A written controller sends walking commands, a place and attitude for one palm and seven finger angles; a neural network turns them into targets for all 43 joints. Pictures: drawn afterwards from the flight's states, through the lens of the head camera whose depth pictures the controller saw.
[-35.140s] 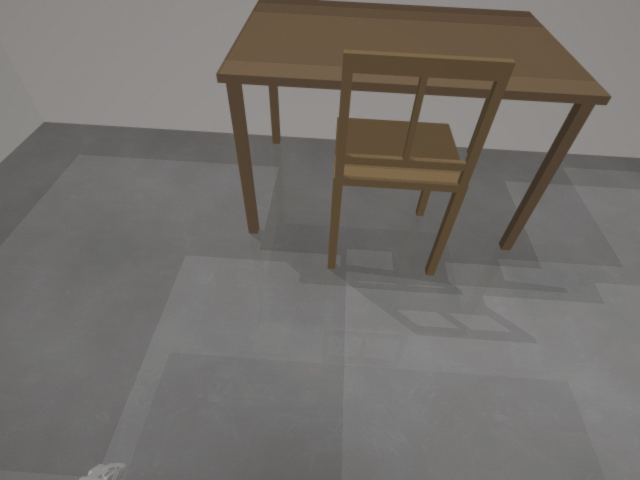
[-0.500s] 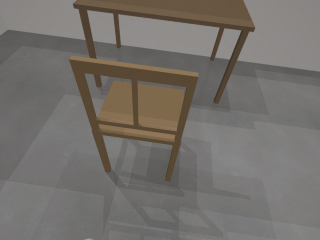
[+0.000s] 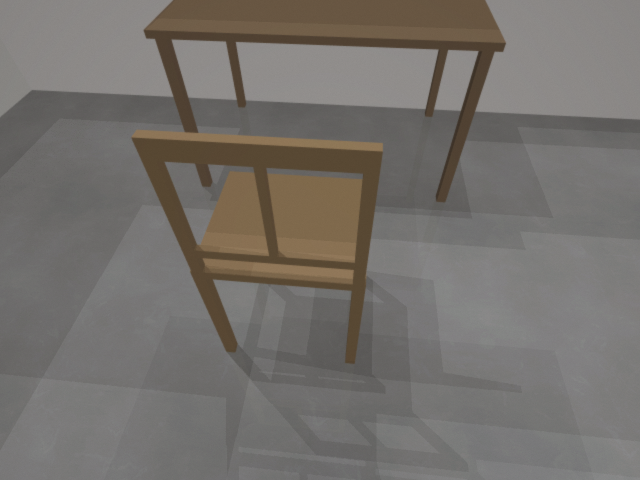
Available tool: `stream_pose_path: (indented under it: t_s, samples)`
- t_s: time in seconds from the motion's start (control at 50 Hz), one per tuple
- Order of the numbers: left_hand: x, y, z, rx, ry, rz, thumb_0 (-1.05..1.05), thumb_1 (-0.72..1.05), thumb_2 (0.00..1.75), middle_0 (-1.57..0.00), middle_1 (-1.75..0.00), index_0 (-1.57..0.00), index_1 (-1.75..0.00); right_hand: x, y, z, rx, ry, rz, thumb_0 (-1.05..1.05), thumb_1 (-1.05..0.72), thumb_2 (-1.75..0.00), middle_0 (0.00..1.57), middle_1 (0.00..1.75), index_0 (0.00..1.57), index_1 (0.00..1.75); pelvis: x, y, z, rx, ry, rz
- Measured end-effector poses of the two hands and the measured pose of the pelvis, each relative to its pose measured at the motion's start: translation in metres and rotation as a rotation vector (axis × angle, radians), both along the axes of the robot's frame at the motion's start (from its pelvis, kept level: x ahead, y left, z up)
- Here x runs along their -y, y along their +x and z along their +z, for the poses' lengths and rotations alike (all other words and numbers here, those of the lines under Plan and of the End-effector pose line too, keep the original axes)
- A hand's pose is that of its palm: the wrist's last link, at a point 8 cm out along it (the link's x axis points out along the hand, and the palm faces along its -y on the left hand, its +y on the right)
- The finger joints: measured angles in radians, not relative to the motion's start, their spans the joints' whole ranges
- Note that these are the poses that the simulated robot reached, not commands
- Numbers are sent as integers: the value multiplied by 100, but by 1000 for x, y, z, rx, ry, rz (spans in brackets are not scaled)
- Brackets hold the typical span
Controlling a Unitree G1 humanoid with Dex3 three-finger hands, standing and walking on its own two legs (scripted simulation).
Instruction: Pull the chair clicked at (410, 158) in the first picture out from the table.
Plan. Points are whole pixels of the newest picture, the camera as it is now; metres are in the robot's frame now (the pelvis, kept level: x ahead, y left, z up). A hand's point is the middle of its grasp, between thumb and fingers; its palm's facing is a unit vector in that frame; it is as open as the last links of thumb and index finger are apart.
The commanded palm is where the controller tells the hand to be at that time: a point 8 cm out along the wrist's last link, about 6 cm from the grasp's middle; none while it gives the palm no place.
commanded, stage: let the arm hang, fingers relaxed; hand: left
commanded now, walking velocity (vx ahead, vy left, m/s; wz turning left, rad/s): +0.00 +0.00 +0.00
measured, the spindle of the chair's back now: (267, 213) +0.61 +0.14 -0.09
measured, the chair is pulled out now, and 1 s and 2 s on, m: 0.64 0.64 0.64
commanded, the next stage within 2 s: look to check the result in 0.26 s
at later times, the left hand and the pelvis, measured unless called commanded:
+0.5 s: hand out of the picture +0.01 +0.15 -0.18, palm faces +0.01 -0.98 -0.17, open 7.3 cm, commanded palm none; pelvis +0.01 -0.01 +0.00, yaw +0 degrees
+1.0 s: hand out of the picture +0.00 +0.15 -0.18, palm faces +0.01 -0.99 -0.16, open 7.3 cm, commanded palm none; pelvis +0.01 +0.00 +0.00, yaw +0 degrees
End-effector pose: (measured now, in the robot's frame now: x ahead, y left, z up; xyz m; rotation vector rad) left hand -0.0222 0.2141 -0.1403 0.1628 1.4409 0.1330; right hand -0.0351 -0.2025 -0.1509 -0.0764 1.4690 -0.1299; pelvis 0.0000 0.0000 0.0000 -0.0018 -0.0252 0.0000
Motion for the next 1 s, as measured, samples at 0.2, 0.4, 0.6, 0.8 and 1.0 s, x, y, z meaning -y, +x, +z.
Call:
stream_pose_path:
  t_s: [0.2, 0.4, 0.6, 0.8, 1.0]
  samples:
    - [15, 15, -6, 17, -31, -1, 2, 93, 90, -20, -30, -20, -30, 0, 5, 3, -1, -10, -17, 1, -91, -90, 20, 29, 20, 30, 5, 6, 0, -3, -1, -1]
    - [12, 23, -5, 31, -20, 6, 1, 92, 90, -20, -30, -20, -30, 3, 15, 4, 11, -18, -16, 1, -91, -90, 20, 29, 20, 30, 6, 11, 1, -2, -2, 1]
    - [10, 24, -5, 39, -20, 8, 1, 92, 90, -20, -30, -20, -30, 2, 20, 4, 26, -21, -10, 1, -91, -90, 20, 29, 20, 30, 5, 11, 1, 2, -3, 1]
    - [11, 19, -5, 27, -28, 13, 1, 92, 90, -20, -30, -20, -30, 0, 14, 5, 8, -20, -11, 1, -91, -90, 20, 29, 20, 30, 3, 10, 1, -1, -3, 3]
    - [11, 16, -6, 19, -35, 18, 1, 91, 90, -20, -30, -20, -30, -3, 9, 6, -8, -21, -13, 1, -91, -90, 20, 29, 20, 30, 1, 11, 1, -5, -2, 5]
